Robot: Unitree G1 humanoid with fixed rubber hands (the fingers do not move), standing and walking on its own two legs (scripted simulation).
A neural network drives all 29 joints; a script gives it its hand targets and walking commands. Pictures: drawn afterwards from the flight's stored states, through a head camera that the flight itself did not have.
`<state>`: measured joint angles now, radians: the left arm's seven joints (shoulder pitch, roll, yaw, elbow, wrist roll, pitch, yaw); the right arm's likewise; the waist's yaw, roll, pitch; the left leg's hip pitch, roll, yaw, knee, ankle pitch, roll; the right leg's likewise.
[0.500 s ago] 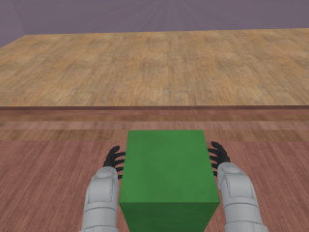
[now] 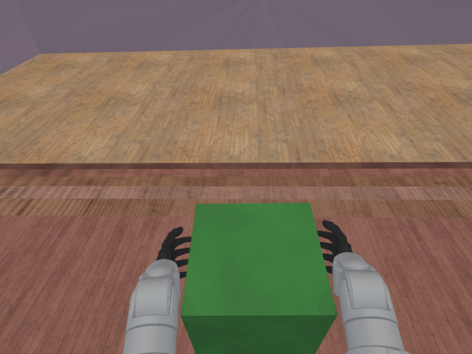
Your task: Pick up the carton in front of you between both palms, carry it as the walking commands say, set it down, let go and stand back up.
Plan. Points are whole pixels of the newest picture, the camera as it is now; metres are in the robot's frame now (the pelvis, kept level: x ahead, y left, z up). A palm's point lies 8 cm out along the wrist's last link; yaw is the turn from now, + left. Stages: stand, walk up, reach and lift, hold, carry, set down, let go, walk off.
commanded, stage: hold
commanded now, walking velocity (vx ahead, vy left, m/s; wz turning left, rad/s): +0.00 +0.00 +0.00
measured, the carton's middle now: (253, 286) +0.29 +0.00 -0.03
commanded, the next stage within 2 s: carry in 0.16 s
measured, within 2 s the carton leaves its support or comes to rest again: neither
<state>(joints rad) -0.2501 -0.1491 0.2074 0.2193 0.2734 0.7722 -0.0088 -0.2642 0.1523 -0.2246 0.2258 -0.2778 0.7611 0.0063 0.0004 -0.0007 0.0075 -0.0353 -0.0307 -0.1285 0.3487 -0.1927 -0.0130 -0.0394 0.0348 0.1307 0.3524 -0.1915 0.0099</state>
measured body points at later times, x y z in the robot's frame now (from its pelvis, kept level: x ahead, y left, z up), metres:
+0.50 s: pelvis +0.07 +0.00 -0.02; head +0.03 +0.00 +0.43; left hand +0.35 +0.15 +0.06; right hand +0.36 -0.15 +0.06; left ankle +0.02 +0.13 -0.75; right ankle +0.01 -0.14 -0.75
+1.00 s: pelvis +0.33 +0.00 -0.01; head +0.34 -0.01 +0.44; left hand +0.60 +0.17 +0.07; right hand +0.62 -0.13 +0.07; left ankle +0.43 +0.12 -0.72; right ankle +0.18 -0.09 -0.75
